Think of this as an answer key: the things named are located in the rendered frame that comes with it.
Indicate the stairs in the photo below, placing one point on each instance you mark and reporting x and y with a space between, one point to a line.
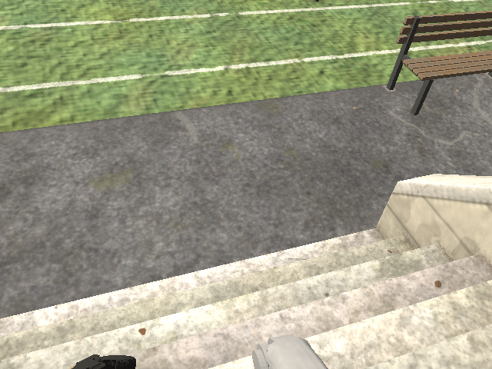
360 301

